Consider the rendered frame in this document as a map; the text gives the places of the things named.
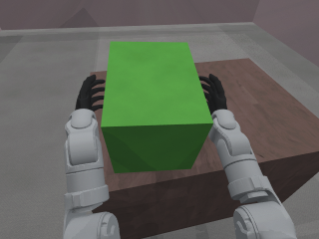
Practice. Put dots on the right robot upper arm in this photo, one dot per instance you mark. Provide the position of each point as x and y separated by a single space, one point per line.
263 220

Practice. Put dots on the right robot forearm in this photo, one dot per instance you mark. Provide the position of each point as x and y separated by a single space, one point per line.
246 181

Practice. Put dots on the left robot hand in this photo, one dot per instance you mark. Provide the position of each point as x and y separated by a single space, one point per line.
85 99

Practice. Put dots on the left robot upper arm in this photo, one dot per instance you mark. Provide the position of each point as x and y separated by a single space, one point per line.
101 225

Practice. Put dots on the right robot hand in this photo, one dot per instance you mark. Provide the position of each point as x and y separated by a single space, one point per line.
216 99

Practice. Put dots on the left robot forearm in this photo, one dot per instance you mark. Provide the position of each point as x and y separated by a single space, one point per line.
83 156

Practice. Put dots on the carton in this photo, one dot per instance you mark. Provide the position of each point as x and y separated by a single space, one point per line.
155 115

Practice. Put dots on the pedestal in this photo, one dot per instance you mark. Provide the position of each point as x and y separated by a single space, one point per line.
283 135

